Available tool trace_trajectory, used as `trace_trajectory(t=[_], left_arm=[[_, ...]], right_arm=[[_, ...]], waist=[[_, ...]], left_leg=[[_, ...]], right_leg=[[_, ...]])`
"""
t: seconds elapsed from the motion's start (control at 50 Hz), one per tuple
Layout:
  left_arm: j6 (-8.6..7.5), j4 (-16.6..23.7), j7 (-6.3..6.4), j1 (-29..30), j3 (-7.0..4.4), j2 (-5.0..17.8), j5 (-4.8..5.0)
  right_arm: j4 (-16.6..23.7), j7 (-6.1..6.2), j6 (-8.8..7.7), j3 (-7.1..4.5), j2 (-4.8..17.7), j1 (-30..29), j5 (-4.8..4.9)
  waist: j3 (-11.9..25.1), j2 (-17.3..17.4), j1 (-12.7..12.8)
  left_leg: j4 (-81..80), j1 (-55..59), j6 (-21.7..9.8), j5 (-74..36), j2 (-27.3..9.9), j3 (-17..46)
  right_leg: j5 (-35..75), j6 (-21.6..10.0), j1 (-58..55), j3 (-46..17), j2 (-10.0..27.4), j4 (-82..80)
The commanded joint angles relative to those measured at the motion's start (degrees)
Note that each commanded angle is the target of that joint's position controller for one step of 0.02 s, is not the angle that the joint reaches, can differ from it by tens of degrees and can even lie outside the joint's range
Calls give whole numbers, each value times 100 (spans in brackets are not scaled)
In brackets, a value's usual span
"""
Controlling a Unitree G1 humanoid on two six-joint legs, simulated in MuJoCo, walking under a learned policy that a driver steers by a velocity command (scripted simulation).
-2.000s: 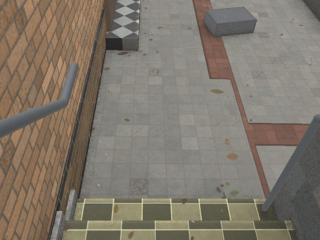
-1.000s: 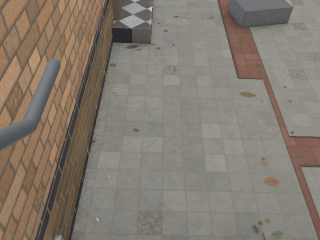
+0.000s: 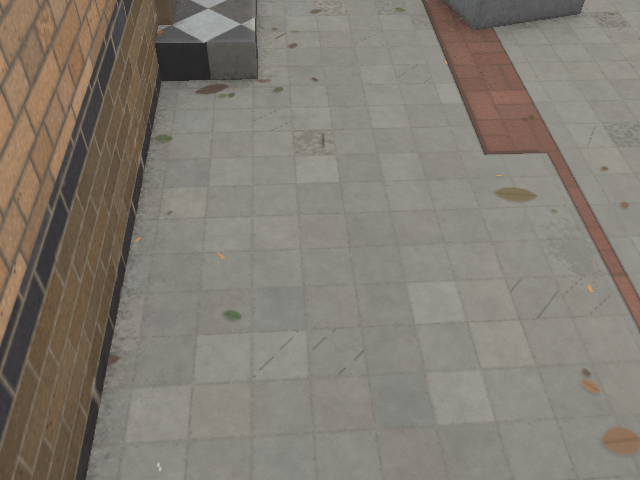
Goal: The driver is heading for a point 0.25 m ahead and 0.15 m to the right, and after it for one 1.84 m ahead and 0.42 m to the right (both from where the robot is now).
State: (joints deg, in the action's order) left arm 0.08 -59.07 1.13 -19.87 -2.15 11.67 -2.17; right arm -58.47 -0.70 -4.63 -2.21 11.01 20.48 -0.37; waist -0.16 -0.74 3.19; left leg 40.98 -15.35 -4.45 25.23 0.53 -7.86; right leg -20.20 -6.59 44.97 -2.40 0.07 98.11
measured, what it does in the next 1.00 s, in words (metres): goes down, turning right: right foot 0.19 m lower, then left foot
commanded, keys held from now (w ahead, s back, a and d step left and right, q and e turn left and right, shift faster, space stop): w+e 0.10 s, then e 0.44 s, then no key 0.46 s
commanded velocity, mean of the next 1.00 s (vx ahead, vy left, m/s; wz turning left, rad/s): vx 0.17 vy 0.00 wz -0.41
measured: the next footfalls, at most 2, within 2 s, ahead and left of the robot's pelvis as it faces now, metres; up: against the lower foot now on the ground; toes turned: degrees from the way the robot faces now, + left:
right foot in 0.32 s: +0.35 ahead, -0.10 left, -0.19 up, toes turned -15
left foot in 0.76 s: +0.47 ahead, +0.08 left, -0.19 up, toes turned -25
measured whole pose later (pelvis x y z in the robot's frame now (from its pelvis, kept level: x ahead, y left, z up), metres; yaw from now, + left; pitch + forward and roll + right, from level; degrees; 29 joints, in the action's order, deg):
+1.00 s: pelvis +0.36 +0.01 -0.17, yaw -25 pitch -1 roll -1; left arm 4.1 -49.5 -1.8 -13.0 -1.7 14.3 -1.7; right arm -46.0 1.2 -0.2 -0.1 9.6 13.4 -0.5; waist 0.7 -2.8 -0.2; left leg 30.7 -16.3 -1.1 13.6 0.1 -0.3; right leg -20.3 -1.4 22.9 -1.9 -1.8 47.1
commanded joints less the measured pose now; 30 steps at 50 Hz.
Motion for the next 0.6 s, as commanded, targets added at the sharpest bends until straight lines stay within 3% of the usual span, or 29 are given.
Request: trace_trajectory(t=[0.02, 0.04, 0.06, 0.08, 0.1, 0.12, 0.14, 0.16, 0.18, 0.2, 0.22, 0.24, 0.26, 0.28, 0.3, 0.32, 0.34, 0.36, 0.38, 0.4, 0.42, 0.44, 0.46, 0.48, 0.5, 0.52, 0.54, 0.6], left_arm=[[-11, 344, -152, 518, -9, 74, -79], [27, -13, -183, 0, -27, 23, -201], [5, 39, -205, 123, -63, 114, -238], [-63, 141, -226, 552, -88, 204, -88], [-175, 295, -311, 1143, -63, 219, -52], [-225, 405, -351, 1529, -16, 55, -74], [-252, 463, -388, 1707, -3, 42, -65], [-248, 503, -404, 1871, -44, 125, -18], [-243, 583, -420, 2023, -42, 227, -35], [-250, 719, -392, 2320, 1, 186, 28], [-264, 797, -365, 2629, 41, 173, 25], [-252, 807, -356, 2569, 73, 169, 70], [-299, 730, -340, 2018, 40, 285, 22], [-346, 372, -348, 1103, -90, 542, 48], [-362, 92, -354, 299, -173, 775, -38], [-344, -187, -386, -613, -304, 972, -197], [-290, -230, -353, -803, -395, 1431, -205], [-216, 43, -305, -847, -310, 1305, -59], [-126, 196, -203, -577, -342, 1345, 69], [-69, 390, -71, -135, -345, 1326, 117], [-97, 468, 28, 195, -214, 1009, 33], [-108, 661, 68, 568, -85, 727, -19], [-128, 676, 79, 756, -44, 637, -82], [-142, 786, 71, 661, -54, 665, -115], [-142, 896, 61, 653, -115, 853, -54], [-79, 966, 55, 665, -130, 876, 77], [-50, 992, 26, 646, -171, 942, 175], [11, 1037, 27, 350, -210, 852, 147]], right_arm=[[232, 178, -199, -21, 592, 22, 25], [161, 218, -246, -113, 897, 355, 8], [12, 275, -289, -101, 693, 565, 138], [107, 288, -338, -53, 495, 488, 153], [75, 264, -400, -1, 305, 451, 187], [125, 240, -411, -1, 334, 454, 135], [160, 249, -417, -4, 357, 375, 142], [242, 225, -374, -4, 371, 167, 19], [252, 217, -364, -10, 370, 330, 8], [154, 226, -330, -17, 444, 647, -45], [85, 237, -268, -17, 411, 904, -68], [43, 282, -151, -28, 452, 998, -89], [141, 328, -27, -113, 705, 762, -127], [59, 362, 62, -132, 820, 732, -298], [50, 337, 115, -116, 722, 798, -191], [115, 305, 127, -120, 643, 669, -96], [326, 282, 110, -112, 167, 959, 80], [785, 301, 133, -15, 391, 481, 146], [958, 335, 149, 0, 512, 81, 13], [978, 338, 171, 43, 384, 96, -113], [1027, 346, 233, 53, 439, 138, -192], [1072, 366, 376, 27, 553, -105, -214], [1184, 387, 491, 50, 479, -346, -236], [1181, 388, 543, 70, 424, -357, -272], [1262, 351, 574, 105, 374, -423, -217], [1413, 332, 554, 113, 382, -476, -125], [1510, 316, 517, 117, 428, -597, -109], [1754, 307, 545, 116, 418, -1118, -134]], waist=[[-1030, 655, 102], [-501, 699, 171], [-332, 637, 192], [-364, 449, 111], [-460, 320, 0], [-539, 227, -97], [-622, 248, -115], [-765, 366, -170], [-979, 175, -251], [-1149, 188, -499], [-1246, 143, -746], [-1245, 221, -858], [-1005, 431, -640], [-211, 557, -314], [-36, 368, -47], [52, -207, 491], [486, -1311, 113], [1302, -1010, 391], [1580, -350, 394], [1450, -115, 95], [1293, -7, -206], [677, 350, -446], [296, 245, -586], [428, 175, -569], [641, 112, -588], [830, -138, -609], [894, -217, -617], [591, -263, -372]], left_leg=[[-1758, -1753, -205, -2038, -1502, 1146], [-1173, -1292, -286, -2847, -1695, 1332], [-681, -511, -107, -2786, -1643, 1313], [-557, -391, 110, -1709, -1261, 903], [-486, -802, 117, -781, -1117, 672], [-531, -1263, 63, -357, -1054, 494], [-425, -1445, 21, -373, -1051, 413], [-216, -1225, -130, -300, -1113, 523], [157, -903, -189, -444, -1118, 504], [375, -445, -211, -659, -1179, 499], [679, -51, -213, -813, -1154, 545], [1069, 355, -213, -1393, -1172, 517], [1751, 597, -298, -2501, -1304, 553], [2553, 968, -376, -3238, -1304, 558], [3663, 763, -276, -3943, -1048, 263], [5601, -433, -171, -1958, -569, 44], [7716, -3132, 177, 3063, 173, -156], [7583, -4751, 107, 2411, -102, 558], [7568, -4804, 79, 1677, -240, 742], [7488, -4900, 156, 1218, -289, 841], [6405, -4763, 270, 0, -464, 1172], [5439, -3927, 468, -534, -462, 1067], [4828, -3322, 650, -802, -426, 1015], [4520, -2884, 746, -886, -413, 967], [4167, -2574, 775, -916, -400, 977], [3884, -2423, 824, -1033, -413, 1043], [3407, -2206, 817, -1342, -445, 1056], [2109, -2004, 863, -1743, -436, 1082]], right_leg=[[2156, 435, -109, 22, 93, -2739], [2811, 346, -305, -11, 22, -2330], [3359, 253, 331, -458, 164, -2584], [4174, 186, 462, -315, 49, -3581], [5403, 200, -138, -268, -8, -4639], [5956, 174, -878, 98, -119, -5005], [6176, 165, -1312, 234, -136, -5244], [6040, 210, -1360, 262, -34, -5376], [5924, 281, -1247, 272, 24, -5805], [5598, 360, -1071, 490, 29, -6165], [5294, 395, -923, 615, 66, -6481], [4946, 388, -878, 744, 126, -6882], [4429, 229, -1361, 554, 341, -7457], [4346, 130, -2259, 616, 362, -7744], [4217, 62, -3145, 1165, -76, -8069], [4919, -246, -4696, 733, 215, -8654], [9183, -670, -7039, -131, 1263, -6049], [8629, -1395, -8019, -1438, 1946, -5829], [6843, -1702, -7465, -1869, 2107, -6382], [5380, -1864, -6574, -2208, 2206, -6774], [3485, -1714, -5579, -2429, 2225, -7112], [3748, -1573, -3814, -2111, 1919, -7573], [4333, -1505, -2735, -1856, 1607, -7628], [4837, -1417, -2429, -1665, 1321, -7514], [5069, -1340, -2404, -1489, 1211, -7517], [4849, -1273, -2462, -1443, 994, -7428], [4513, -1206, -2513, -1317, 817, -7429], [3300, -977, -2715, -1351, 611, -7381]])
Velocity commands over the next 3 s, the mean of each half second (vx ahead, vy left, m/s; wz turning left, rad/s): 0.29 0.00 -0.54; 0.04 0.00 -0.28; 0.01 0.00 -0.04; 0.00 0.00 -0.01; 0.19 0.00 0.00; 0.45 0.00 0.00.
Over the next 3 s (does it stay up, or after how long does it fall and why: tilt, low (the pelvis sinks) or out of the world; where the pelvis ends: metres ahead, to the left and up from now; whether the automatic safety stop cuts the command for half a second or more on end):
stays up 0.70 -0.12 -0.17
